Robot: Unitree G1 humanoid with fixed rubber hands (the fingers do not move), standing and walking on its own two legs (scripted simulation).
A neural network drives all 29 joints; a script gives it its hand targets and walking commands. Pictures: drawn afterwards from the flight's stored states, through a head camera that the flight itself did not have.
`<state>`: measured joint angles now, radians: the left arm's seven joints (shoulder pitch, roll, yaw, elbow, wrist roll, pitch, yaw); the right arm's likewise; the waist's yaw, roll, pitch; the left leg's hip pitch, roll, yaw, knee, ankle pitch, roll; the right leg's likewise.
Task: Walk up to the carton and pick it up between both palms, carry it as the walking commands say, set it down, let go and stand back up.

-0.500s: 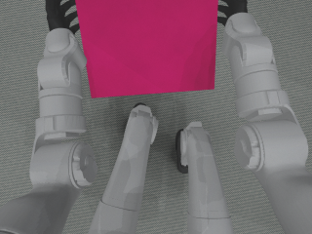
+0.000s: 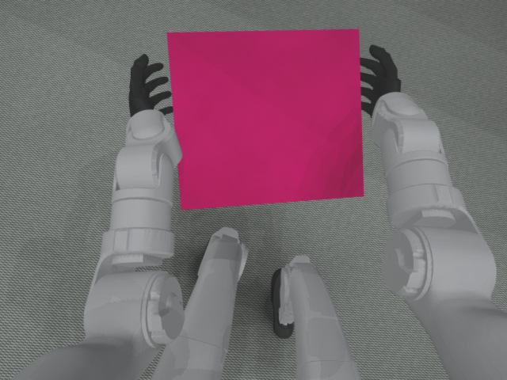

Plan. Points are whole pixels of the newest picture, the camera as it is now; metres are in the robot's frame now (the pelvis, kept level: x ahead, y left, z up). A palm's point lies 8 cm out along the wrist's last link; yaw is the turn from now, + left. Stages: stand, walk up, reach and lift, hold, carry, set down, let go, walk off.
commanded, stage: reach and lift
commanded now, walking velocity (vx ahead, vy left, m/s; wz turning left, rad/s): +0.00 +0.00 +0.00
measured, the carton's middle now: (260, 127) +0.48 +0.07 -0.13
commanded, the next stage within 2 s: none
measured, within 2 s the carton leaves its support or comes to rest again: neither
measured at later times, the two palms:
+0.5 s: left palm (144, 92) +0.41 +0.21 +0.06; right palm (441, 78) +0.51 -0.12 +0.06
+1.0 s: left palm (99, 95) +0.37 +0.22 +0.12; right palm (494, 84) +0.46 -0.11 +0.14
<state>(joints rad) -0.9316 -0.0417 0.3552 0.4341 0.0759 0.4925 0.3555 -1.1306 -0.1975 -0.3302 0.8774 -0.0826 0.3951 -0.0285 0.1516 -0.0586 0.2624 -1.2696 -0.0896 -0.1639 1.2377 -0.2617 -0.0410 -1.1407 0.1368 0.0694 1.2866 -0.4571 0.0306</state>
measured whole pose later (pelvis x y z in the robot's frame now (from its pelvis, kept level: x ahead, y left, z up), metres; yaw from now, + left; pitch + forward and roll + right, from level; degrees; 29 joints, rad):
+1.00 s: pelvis +0.10 +0.00 +0.13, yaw +1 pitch +12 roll -1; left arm -0.27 -0.14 0.38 0.37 0.20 0.43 0.07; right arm -0.44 0.05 -0.28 0.65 -0.22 0.35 -0.02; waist 0.13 -0.06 -0.18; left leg -0.58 -0.05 -0.10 0.46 -0.10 0.00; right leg -0.47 0.06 0.15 0.50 -0.24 0.02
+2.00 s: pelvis +0.16 -0.02 +0.15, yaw -3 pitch -1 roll +1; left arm -0.15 -0.13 0.24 0.14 0.24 0.78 0.13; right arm -0.26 0.12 -0.21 0.35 -0.24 0.69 -0.01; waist 0.07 -0.05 -0.06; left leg -0.08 -0.03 -0.08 0.22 -0.11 -0.01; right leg -0.01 0.02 0.13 0.27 -0.21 0.00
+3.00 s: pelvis +0.13 +0.01 +0.15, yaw -5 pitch -3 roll +0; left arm -0.27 -0.15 0.30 0.30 0.30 0.74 0.03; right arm -0.35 0.09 -0.37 0.44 -0.33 0.67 0.12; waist 0.00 -0.04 -0.13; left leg -0.09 -0.07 -0.04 0.25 -0.10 0.04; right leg -0.04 -0.01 0.15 0.30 -0.20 0.00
